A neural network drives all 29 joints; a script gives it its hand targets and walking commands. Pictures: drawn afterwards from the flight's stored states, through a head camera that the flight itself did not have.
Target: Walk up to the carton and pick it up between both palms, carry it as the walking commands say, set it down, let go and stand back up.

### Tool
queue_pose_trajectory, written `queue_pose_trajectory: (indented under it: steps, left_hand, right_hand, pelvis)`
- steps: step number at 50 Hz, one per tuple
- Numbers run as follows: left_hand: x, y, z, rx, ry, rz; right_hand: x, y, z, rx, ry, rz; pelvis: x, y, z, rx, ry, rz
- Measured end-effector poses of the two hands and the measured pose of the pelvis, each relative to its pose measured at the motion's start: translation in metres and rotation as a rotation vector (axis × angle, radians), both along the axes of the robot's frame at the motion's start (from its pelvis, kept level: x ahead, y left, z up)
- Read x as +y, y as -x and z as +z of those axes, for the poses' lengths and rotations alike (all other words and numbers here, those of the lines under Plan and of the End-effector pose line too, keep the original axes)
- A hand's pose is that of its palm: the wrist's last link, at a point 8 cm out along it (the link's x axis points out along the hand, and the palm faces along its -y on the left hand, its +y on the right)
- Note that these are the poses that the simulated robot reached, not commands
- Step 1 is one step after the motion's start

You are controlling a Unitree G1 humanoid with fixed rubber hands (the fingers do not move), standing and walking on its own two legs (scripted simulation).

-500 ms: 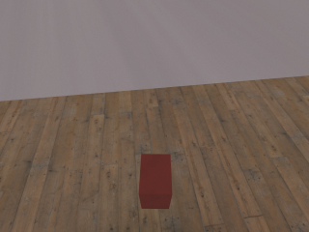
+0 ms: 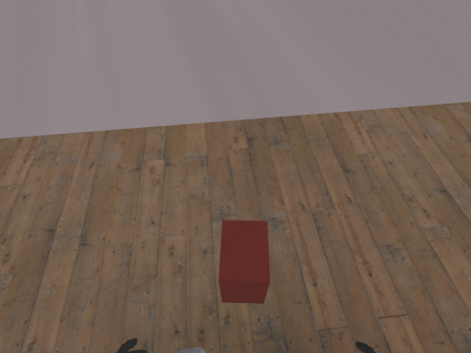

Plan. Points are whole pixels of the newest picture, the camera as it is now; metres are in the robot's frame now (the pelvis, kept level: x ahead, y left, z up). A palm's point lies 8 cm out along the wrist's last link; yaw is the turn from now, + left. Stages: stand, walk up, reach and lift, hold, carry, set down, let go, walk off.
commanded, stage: reach and lift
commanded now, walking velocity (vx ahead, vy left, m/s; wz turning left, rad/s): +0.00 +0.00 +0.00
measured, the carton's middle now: (243, 263) +0.48 +0.00 -0.62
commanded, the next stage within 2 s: none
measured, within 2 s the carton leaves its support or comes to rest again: neither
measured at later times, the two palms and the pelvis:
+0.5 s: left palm (132, 345) +0.14 +0.22 -0.15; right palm (345, 333) +0.18 -0.19 -0.15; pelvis -0.04 +0.00 -0.04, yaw +2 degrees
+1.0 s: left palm (152, 278) +0.28 +0.21 -0.17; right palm (320, 274) +0.30 -0.17 -0.17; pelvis -0.09 +0.00 -0.07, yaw +0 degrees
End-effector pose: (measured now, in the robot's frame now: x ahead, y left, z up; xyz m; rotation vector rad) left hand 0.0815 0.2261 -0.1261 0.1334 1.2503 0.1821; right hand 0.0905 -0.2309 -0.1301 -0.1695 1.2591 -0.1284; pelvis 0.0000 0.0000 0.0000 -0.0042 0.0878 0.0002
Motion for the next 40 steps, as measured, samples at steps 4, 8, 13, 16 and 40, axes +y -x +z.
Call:
queue_pose_trajectory:
  steps: [4, 8, 13, 16, 40]
  left_hand:
    - [0.002, -0.077, 0.012, -0.012, 0.02, -0.005]
    - [-0.009, -0.085, 0.017, 0.065, 0.05, -0.013]
    - [-0.019, -0.054, 0.003, 0.104, 0.081, -0.003]
    - [-0.017, -0.047, -0.006, 0.061, 0.071, 0.001]
    - [-0.009, -0.134, -0.033, -0.207, 0.032, -0.031]
  right_hand:
    - [0.001, -0.073, 0.014, 0.012, 0.028, 0.064]
    - [0.017, -0.086, 0.022, 0.083, 0.005, 0.072]
    - [0.035, -0.067, 0.009, 0.099, -0.032, 0.086]
    - [0.041, -0.063, -0.002, 0.062, -0.043, 0.1]
    - [0.05, -0.144, -0.026, -0.204, -0.039, 0.096]
  pelvis:
    - [0.003, 0.008, -0.008, 0.024, -0.009, -0.011]
    - [0.005, 0.003, -0.003, 0.058, -0.005, -0.006]
    - [0.005, 0.001, -0.003, 0.111, 0.004, 0.013]
    - [0.004, 0.007, -0.012, 0.152, 0.007, 0.026]
    - [-0.003, 0.082, -0.061, 0.163, 0.014, 0.014]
